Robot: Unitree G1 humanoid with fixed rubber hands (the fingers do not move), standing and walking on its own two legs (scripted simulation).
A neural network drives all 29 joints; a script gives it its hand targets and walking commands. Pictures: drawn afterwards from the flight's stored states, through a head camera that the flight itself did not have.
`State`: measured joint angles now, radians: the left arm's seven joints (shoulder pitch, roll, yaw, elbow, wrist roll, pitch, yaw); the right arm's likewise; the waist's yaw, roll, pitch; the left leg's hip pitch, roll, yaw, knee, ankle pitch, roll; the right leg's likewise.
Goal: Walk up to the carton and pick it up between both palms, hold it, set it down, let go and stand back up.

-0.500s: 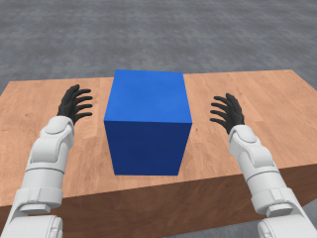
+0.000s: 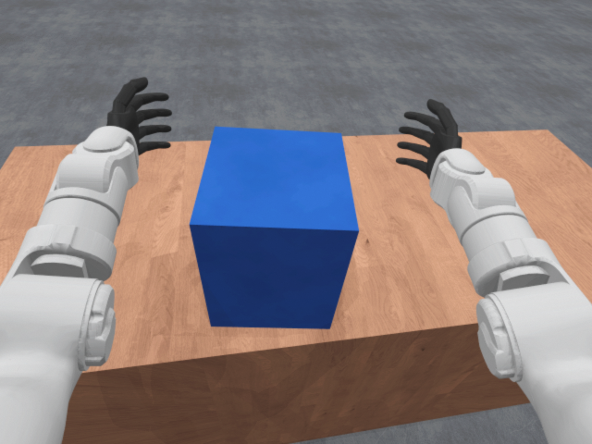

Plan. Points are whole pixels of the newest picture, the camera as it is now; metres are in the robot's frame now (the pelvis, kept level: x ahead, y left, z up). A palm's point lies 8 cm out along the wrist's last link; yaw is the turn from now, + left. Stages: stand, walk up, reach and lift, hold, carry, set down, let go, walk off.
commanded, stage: reach and lift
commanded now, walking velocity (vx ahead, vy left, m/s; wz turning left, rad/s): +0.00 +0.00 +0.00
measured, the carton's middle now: (274, 231) +0.46 +0.04 +0.03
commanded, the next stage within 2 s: none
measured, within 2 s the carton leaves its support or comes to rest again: neither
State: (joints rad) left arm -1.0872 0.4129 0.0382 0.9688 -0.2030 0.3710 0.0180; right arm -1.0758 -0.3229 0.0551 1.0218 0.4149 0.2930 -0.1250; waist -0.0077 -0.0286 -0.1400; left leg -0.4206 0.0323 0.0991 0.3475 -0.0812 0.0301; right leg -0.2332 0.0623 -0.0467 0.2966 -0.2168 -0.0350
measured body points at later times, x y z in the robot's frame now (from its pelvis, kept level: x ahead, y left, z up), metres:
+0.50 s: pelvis +0.00 +0.00 +0.00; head +0.04 +0.03 +0.44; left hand +0.47 +0.24 +0.15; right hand +0.47 -0.16 +0.15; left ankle +0.05 +0.10 -0.74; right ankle -0.05 -0.09 -0.74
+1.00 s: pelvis +0.00 +0.01 -0.01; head +0.07 +0.03 +0.43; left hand +0.48 +0.22 +0.10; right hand +0.48 -0.17 +0.10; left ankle +0.05 +0.10 -0.74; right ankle -0.05 -0.09 -0.74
